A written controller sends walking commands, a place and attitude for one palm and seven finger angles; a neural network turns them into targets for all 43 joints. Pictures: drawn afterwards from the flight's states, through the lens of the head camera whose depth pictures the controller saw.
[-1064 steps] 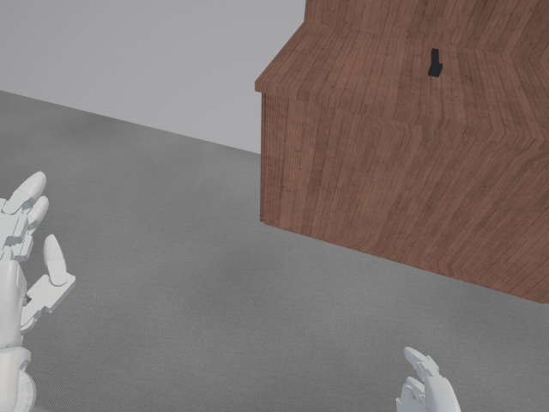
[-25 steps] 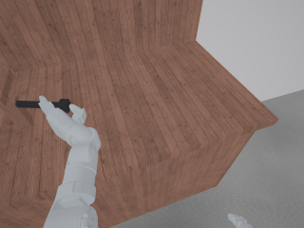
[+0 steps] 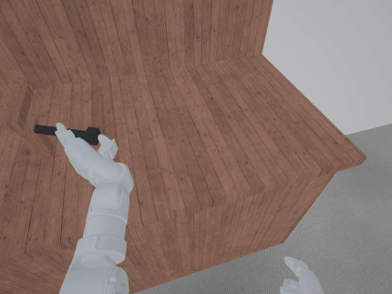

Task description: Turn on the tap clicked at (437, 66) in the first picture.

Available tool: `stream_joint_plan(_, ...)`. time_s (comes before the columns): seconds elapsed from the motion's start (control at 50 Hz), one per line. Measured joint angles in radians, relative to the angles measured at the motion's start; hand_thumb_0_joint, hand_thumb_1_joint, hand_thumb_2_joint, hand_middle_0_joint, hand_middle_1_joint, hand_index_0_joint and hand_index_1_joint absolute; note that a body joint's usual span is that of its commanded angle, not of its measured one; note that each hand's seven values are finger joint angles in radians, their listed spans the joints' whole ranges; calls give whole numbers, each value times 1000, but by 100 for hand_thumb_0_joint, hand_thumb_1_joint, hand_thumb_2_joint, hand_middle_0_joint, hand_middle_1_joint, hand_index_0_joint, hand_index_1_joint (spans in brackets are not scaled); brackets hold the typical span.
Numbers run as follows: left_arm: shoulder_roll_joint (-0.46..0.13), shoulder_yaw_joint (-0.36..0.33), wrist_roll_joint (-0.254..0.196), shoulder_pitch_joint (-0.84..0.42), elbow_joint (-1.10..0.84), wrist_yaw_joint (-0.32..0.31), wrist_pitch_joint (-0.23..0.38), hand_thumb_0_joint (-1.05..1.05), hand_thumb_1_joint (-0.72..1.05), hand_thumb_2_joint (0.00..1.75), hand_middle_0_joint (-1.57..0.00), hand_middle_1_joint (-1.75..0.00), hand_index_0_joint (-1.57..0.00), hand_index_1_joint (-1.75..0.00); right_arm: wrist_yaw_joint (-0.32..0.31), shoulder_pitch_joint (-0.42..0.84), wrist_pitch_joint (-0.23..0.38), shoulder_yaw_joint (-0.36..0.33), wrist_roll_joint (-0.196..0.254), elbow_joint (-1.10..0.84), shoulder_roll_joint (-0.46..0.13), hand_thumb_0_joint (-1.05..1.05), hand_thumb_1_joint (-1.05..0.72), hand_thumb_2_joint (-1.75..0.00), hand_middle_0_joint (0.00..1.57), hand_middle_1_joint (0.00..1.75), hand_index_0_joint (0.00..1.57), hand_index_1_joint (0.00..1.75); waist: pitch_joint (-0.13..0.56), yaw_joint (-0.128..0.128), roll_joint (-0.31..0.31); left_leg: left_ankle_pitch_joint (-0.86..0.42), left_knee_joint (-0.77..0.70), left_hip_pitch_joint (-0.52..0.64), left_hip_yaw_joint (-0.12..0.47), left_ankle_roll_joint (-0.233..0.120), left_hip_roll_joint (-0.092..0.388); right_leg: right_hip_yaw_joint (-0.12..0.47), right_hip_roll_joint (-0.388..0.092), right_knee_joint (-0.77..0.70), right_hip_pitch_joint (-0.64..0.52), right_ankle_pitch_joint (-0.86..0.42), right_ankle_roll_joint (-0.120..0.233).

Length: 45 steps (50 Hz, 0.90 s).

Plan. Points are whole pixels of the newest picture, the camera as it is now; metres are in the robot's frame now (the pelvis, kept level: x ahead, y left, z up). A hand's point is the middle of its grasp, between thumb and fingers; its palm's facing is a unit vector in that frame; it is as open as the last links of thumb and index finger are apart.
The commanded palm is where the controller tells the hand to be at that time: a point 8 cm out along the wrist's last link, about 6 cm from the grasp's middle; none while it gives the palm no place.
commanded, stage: lift the hand up off the lever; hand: left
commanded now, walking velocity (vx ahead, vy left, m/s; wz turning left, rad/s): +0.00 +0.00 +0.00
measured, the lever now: (92, 136) +0.41 +0.26 +0.10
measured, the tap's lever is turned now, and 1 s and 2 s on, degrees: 63 53 53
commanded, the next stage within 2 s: draw the hand back beside the body in 1.64 s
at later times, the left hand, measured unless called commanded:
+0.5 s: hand (98, 150) +0.36 +0.23 +0.11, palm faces +0.82 -0.57 -0.05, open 9.4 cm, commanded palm +0.31 +0.26 +0.14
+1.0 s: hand (99, 143) +0.37 +0.22 +0.13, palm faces +0.82 -0.57 -0.04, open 9.3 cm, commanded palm +0.31 +0.25 +0.16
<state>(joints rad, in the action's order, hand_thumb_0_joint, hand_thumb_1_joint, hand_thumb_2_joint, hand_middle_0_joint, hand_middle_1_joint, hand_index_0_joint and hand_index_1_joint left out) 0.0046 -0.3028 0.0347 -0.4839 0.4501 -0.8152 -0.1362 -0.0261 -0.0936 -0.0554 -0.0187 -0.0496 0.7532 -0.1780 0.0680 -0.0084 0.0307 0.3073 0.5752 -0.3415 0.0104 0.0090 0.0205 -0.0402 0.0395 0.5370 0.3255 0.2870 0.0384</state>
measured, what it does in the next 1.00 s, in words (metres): stands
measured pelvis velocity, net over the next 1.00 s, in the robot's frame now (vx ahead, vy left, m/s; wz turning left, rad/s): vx -0.01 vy -0.01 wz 0.00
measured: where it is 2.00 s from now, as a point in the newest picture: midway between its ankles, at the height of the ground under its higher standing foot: outside the picture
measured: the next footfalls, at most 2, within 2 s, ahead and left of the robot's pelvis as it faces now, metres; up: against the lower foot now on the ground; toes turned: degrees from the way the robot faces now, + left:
none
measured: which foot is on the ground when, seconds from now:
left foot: down 0.00-1.00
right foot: down 0.00-1.00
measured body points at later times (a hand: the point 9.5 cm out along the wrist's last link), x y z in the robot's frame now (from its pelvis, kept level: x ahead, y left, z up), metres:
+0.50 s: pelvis -0.01 -0.01 +0.00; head -0.01 -0.02 +0.45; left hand +0.31 +0.25 +0.12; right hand +0.18 -0.24 -0.10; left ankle -0.01 +0.12 -0.73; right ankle -0.01 -0.09 -0.73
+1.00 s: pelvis -0.01 -0.01 +0.01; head -0.01 -0.02 +0.46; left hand +0.32 +0.25 +0.13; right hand +0.18 -0.23 -0.10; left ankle -0.01 +0.12 -0.73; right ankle -0.01 -0.09 -0.73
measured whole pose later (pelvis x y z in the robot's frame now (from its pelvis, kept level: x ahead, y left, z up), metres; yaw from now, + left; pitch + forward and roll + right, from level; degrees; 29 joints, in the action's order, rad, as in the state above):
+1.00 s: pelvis -0.01 -0.01 +0.01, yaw +0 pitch +1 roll +0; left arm 0.00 -0.31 -0.01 -0.43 0.30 -0.79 -0.27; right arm -0.04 -0.08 -0.01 -0.02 -0.04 0.78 -0.19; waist 0.04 -0.03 0.04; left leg 0.26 0.49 -0.23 0.00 0.02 0.03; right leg -0.04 0.04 0.47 0.23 0.25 0.05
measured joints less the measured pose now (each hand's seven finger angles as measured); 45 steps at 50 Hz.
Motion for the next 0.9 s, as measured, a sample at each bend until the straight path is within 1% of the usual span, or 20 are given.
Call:
stream_joint_plan(0.18,-6,-5,-14,41,-61,14,-35,11,65,80,-15,-15,-15,-15,-1,-16,-4,-7,5,-1,-8,1,-91,-90,20,30,21,30,-1,2,0,-4,-23,31,-9,3,3,9,3,-11,-22,-1,3)
stream_joint_plan(0.38,-10,2,-34,95,-135,27,-72,16,67,79,-15,-15,-15,-15,-8,-3,11,-12,14,3,-19,1,-91,-90,20,30,21,30,-14,-3,0,-17,-42,67,-6,8,6,6,6,-30,-58,-12,8)
stream_joint_plan(0.48,-14,5,-34,86,-130,28,-79,20,68,79,-15,-15,-15,-15,-13,18,30,-9,14,12,-20,1,-91,-90,20,30,20,30,-24,-8,3,-26,-45,71,1,10,7,-1,8,-37,-68,-22,10)
stream_joint_plan(0.7,-14,-7,-32,19,-66,19,-66,26,71,82,-15,-15,-15,-15,-23,36,60,5,9,32,-9,1,-91,-90,20,30,21,30,-35,-12,12,-41,-53,67,9,11,10,-9,10,-57,-71,-41,11)
stream_joint_plan(0.84,-4,-12,-29,27,-94,19,-89,29,74,84,-15,-15,-15,-15,-18,18,53,1,5,28,-10,1,-91,-90,20,30,21,30,-28,-14,18,-41,-68,82,-2,9,7,1,7,-60,-76,-37,10)
stream_joint_plan(0.9,-1,-10,-37,36,-113,22,-106,29,75,84,-15,-15,-15,-15,-15,12,51,-1,6,27,-13,1,-91,-90,20,30,21,30,-28,-16,18,-42,-76,92,-5,9,4,4,4,-60,-83,-35,9)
